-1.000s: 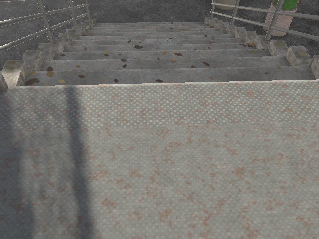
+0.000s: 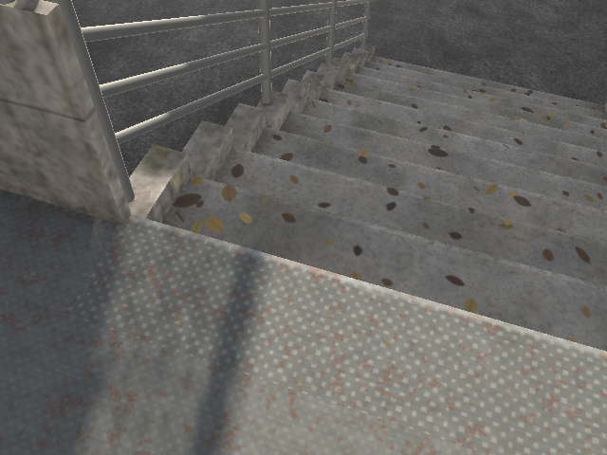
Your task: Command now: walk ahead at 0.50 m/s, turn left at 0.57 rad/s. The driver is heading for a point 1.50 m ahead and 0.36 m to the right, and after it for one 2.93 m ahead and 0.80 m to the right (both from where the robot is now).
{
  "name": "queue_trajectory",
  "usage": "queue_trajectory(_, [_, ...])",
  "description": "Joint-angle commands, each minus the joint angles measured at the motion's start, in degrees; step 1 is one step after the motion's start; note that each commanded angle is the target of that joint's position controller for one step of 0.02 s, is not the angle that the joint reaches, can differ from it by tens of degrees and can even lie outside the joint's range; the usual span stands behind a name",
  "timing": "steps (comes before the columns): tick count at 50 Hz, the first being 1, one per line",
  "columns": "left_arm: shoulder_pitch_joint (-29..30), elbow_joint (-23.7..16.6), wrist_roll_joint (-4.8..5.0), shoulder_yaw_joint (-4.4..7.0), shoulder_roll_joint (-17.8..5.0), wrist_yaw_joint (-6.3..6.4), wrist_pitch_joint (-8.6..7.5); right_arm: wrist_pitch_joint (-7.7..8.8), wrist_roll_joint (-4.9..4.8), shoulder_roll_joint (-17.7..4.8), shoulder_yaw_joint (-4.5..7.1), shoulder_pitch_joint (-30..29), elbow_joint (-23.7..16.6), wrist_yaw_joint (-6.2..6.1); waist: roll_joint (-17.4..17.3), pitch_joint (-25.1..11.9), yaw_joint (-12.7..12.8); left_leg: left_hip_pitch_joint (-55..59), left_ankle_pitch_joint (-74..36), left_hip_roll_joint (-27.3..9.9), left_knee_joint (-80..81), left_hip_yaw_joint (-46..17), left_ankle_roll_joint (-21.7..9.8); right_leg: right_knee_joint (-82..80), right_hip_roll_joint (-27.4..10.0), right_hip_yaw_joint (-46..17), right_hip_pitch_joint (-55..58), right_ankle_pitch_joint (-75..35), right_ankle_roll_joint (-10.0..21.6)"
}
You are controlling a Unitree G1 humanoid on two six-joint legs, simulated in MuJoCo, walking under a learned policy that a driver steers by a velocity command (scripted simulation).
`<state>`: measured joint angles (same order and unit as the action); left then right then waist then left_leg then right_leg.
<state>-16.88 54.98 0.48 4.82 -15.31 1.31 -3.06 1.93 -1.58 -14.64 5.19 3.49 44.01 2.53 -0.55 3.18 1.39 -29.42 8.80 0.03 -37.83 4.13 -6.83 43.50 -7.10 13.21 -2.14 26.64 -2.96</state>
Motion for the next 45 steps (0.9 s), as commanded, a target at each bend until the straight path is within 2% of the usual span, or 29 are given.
queue_trajectory(1, [5.6, -9.4, 1.47, 0.04, -6.2, -1.15, -5.17, 0.98, 0.64, -14.6, 3.86, 20.0, 0.3, -0.53, -7.4, -21.2, -8.2, 50.6, 10.2, -19.3, 23.1, -49.8, -16.8, 39.1, 7.0, -18.1, -43.3, 5.5, 2.1])
queue_trajectory(2, [8.4, -10.4, 2.79, 0.15, -6.6, -1.48, -6.11, 1.68, 0.86, -11.3, 2.99, 18.5, 0.7, -0.52, -5.7, -14.6, -7.5, 45.9, 5.9, -17.6, 22.0, -40.8, -14.3, 36.9, 4.5, -17.4, -46.5, 0.9, 3.9])
queue_trajectory(3, [8.2, -9.5, 1.75, 0.19, -6.3, -1.06, -6.33, 2.1, 0.51, -9.0, 2.3, 14.2, -0.2, -0.48, -0.6, -10.1, -4.7, 36.9, 0.0, -14.7, 21.6, -33.0, -11.9, 31.6, 1.7, -17.6, -43.5, -3.8, 4.4])
queue_trajectory(4, [8.0, -8.8, 0.19, 0.86, -7.2, -0.61, -5.88, 2.23, 0.57, -6.8, 1.62, 10.2, -1.2, -0.66, -0.4, -8.3, -2.6, 29.6, -4.6, -12.3, 22.0, -27.7, -10.2, 26.3, -0.1, -17.7, -38.8, -6.5, 4.2])
queue_trajectory(5, [6.9, -8.7, -0.03, 1.19, -7.4, -0.67, -5.0, 2.24, 0.99, -5.9, 1.14, 8.4, -2.2, -0.96, -1.0, -7.4, -1.0, 25.0, -7.0, -11.0, 23.3, -25.5, -9.8, 24.0, -1.0, -17.9, -35.3, -8.2, 3.8])
queue_trajectory(7, [5.0, -7.8, -0.28, 0.99, -5.8, -0.9, -3.42, 2.61, 1.24, -6.1, 0.98, 8.8, -1.8, -1.61, -0.8, -7.0, 0.1, 21.4, -13.5, -10.7, 25.1, -21.4, -9.8, 19.8, -1.5, -16.5, -32.9, -11.0, 2.5])
queue_trajectory(9, [7.5, -8.2, -0.62, 0.55, -4.6, -0.85, -2.62, 2.96, 1.35, -7.2, 1.1, 11.3, -0.6, -2.33, -1.3, -5.2, -0.8, 20.5, -18.4, -10.2, 26.7, -17.2, -9.3, 14.5, -1.7, -15.5, -35.0, -16.6, 1.4])
queue_trajectory(13, [13.2, -9.4, -0.03, -0.11, -3.7, -1.51, -2.6, 3.05, 1.53, -7.3, 0.71, 14.0, 1.2, -3.06, -2.9, -2.8, -3.4, 22.0, -17.6, -8.3, 28.2, -10.7, -5.6, 1.5, -0.8, -14.4, -36.9, -31.4, 2.1])
queue_trajectory(14, [8.2, -7.7, -7.44, -3.39, 1.8, -4.65, -1.81, 5.04, 9.23, -4.1, -0.95, 22.5, 4.9, 0.06, -5.2, -0.3, -3.7, 23.7, -13.2, -10.7, 26.8, -10.3, -8.8, 3.0, 0.0, -15.4, -39.2, -36.9, 2.2])
queue_trajectory(15, [8.7, -7.6, -7.12, -2.93, 0.7, -5.56, -1.26, 5.63, 9.15, -3.8, -0.71, 24.7, 6.3, 1.4, -4.1, 1.5, -4.7, 27.1, -12.6, -12.6, 26.9, -11.3, -9.5, 2.7, 0.0, -17.0, -44.0, -37.5, 2.6])
queue_trajectory(16, [11.5, -8.7, -5.98, -2.57, -1.7, -5.67, -0.97, 5.94, 8.58, -4.4, -0.99, 23.9, 6.2, 1.94, -2.9, 1.7, -4.9, 29.6, -12.8, -13.3, 27.1, -11.2, -9.5, 0.9, 0.7, -17.2, -46.6, -37.8, 3.1])
queue_trajectory(18, [15.9, -10.5, -4.59, -2.4, -3.5, -5.33, -0.94, 6.08, 7.73, -4.5, -1.82, 24.1, 7.2, 1.94, -2.7, 1.6, -5.1, 33.9, -14.8, -13.8, 27.9, -9.6, -8.8, -2.7, 2.1, -16.8, -47.8, -38.9, 4.4])
queue_trajectory(23, [22.2, -13.4, -4.0, -3.81, -1.8, -5.4, 0.17, 4.76, 7.45, -5.9, -2.75, 25.8, 9.9, 1.49, -2.7, 3.5, -5.1, 36.3, -20.5, -13.7, 30.4, -3.1, -6.2, -12.2, 5.6, -11.6, -39.3, -35.4, 6.7])
queue_trajectory(24, [22.9, -14.0, -3.82, -3.83, -1.9, -5.26, 0.37, 4.64, 7.3, -6.5, -2.7, 26.4, 10.6, 1.43, -3.5, 3.4, -4.7, 37.4, -25.1, -14.1, 30.2, -2.4, -5.7, -13.2, 6.6, -10.8, -37.1, -33.5, 7.2])
queue_trajectory(26, [20.0, -13.8, -3.04, -2.99, -4.3, -4.75, 0.31, 4.77, 7.26, -8.1, -2.23, 25.6, 10.7, 1.51, -5.3, 0.9, -1.9, 40.4, -47.9, -13.9, 25.7, 0.4, -3.5, -12.2, 9.7, -8.2, -30.5, -26.4, 9.3])
queue_trajectory(28, [10.7, -11.6, -2.08, -1.42, -7.6, -3.75, -0.53, 4.65, 7.82, -11.3, -1.5, 25.3, 9.7, 1.64, -4.4, -3.9, 2.8, 34.5, -63.8, -12.0, 11.5, 4.2, 0.7, -11.2, 14.1, -5.8, -12.5, -27.0, 11.3])
queue_trajectory(29, [-1.5, -7.4, -1.24, -0.91, -9.4, -3.62, -1.42, 4.79, 9.2, -7.8, -2.8, 30.2, 9.5, 1.12, -1.1, -13.8, 3.8, 18.5, -56.7, -9.7, -4.0, 3.9, 5.2, -1.7, 11.5, -11.2, 13.2, -33.8, 16.6])
queue_trajectory(30, [-15.9, -3.8, -1.05, -0.08, -9.5, -3.42, -1.46, 5.27, 9.88, -6.6, -4.43, 33.9, 7.3, 1.74, 6.5, -26.1, 9.1, -5.0, -29.0, -2.0, -23.8, 1.3, 11.4, -6.3, 0.1, -34.1, 39.5, -25.9, 27.7])
queue_trajectory(31, [-26.3, 0.4, -3.08, -0.6, -9.3, -3.39, -1.43, 4.94, 7.69, -7.5, -3.43, 24.0, 5.9, 3.2, 7.5, -27.3, 13.6, -11.2, 22.6, 6.2, -42.7, -4.6, 11.4, -19.1, -8.1, -50.6, 40.0, -28.9, 29.9])
queue_trajectory(32, [-22.9, 0.8, -4.47, 0.67, -12.2, -3.2, -3.24, 5.13, 5.3, -6.4, -3.27, 15.7, 2.3, 2.73, 2.8, -13.2, 11.9, -17.7, 20.0, 2.0, -46.2, -12.4, 7.7, -22.9, -7.7, -48.0, 26.7, -22.1, 23.3])
queue_trajectory(33, [-13.4, -1.1, -3.76, 0.51, -10.6, -3.18, -4.23, 5.29, 6.0, -8.0, -3.18, 12.2, 1.7, 1.05, 1.1, -3.9, 8.8, -16.6, 16.6, -2.2, -42.1, -13.6, 6.5, -24.9, -6.5, -43.3, 11.4, -21.8, 22.4])
queue_trajectory(34, [-7.0, -2.1, -3.27, -1.31, -5.7, -3.28, -4.66, 5.1, 7.76, -6.8, -3.62, 13.1, 0.8, -0.67, 0.7, -4.7, 4.1, -10.3, 15.4, -3.8, -37.1, -13.2, 4.8, -27.0, -4.9, -39.4, 1.7, -24.7, 23.0])
queue_trajectory(35, [-2.0, -3.4, -2.51, -2.12, -3.0, -3.33, -4.93, 4.57, 8.18, -3.3, -4.68, 14.9, 0.8, -1.62, 1.6, -4.3, 0.5, -4.4, 14.0, -5.9, -32.9, -12.7, 4.4, -29.1, -3.4, -36.2, -6.5, -26.8, 22.8])
queue_trajectory(36, [1.8, -5.4, -2.34, -2.66, -2.4, -3.58, -4.83, 3.87, 8.29, -0.9, -5.46, 16.6, 0.8, -2.19, 1.7, -3.8, -2.4, 0.3, 15.6, -6.5, -30.9, -12.0, 4.8, -31.5, -2.7, -35.4, -14.1, -26.4, 22.9])
queue_trajectory(37, [3.7, -6.8, -2.43, -2.65, -2.6, -3.85, -5.15, 3.18, 7.83, -1.7, -5.48, 17.3, 0.5, -2.42, 1.6, -3.3, -3.5, 1.3, 17.0, -6.4, -27.8, -10.9, 5.9, -33.4, -1.6, -34.2, -17.6, -22.7, 22.9])
queue_trajectory(39, [4.3, -8.6, -3.05, -1.64, -5.9, -4.41, -5.94, 2.71, 6.57, -3.9, -5.31, 16.8, 0.3, -3.09, 1.1, -2.5, -2.9, 1.2, 9.8, -6.2, -20.2, -8.0, 8.5, -33.8, 1.3, -30.7, -21.6, -20.2, 21.4])
queue_trajectory(41, [0.8, -8.2, -3.87, -0.96, -7.5, -5.01, -6.23, 2.35, 5.83, -2.5, -6.29, 11.0, -1.5, -3.15, 1.5, -1.8, -1.0, 2.6, 0.4, -5.5, -10.4, -5.3, 9.9, -32.0, 3.6, -28.0, -23.9, -26.1, 19.8])
queue_trajectory(42, [-1.1, -7.8, -3.89, -0.54, -8.1, -5.44, -6.11, 1.88, 5.82, -1.3, -7.02, 7.9, -2.5, -2.83, 1.7, -1.7, -0.1, 4.9, -3.1, -4.6, -5.5, -4.0, 9.8, -30.7, 4.7, -27.0, -24.9, -28.7, 18.8])
queue_trajectory(45, [-4.9, -8.8, -4.7, 0.31, -10.0, -7.0, -4.8, 1.94, 5.61, -2.1, -7.37, 2.3, -4.6, -1.35, 4.5, -3.2, 1.8, 11.0, -10.9, -0.8, -0.8, -1.7, 9.6, -26.0, 5.3, -29.1, -25.8, -32.2, 18.5])
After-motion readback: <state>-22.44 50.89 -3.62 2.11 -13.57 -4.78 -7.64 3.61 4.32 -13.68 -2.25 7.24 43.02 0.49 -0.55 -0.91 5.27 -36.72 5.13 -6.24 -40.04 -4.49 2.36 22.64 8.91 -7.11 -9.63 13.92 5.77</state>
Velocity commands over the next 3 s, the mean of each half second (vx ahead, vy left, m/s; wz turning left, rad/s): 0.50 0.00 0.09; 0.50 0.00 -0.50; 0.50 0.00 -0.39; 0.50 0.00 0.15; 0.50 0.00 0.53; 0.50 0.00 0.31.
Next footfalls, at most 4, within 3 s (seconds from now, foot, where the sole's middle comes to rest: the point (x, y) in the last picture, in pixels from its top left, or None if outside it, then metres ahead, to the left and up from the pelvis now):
0.56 right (375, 406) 0.55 -0.12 -0.75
1.00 left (308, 301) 0.81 0.03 -0.75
1.60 right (453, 291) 0.95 -0.38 -0.92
2.26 left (397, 221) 1.34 -0.28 -1.09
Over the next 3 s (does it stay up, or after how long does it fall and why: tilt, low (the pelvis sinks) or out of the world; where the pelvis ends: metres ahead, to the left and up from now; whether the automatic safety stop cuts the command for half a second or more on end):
stays up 1.59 -0.48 -0.51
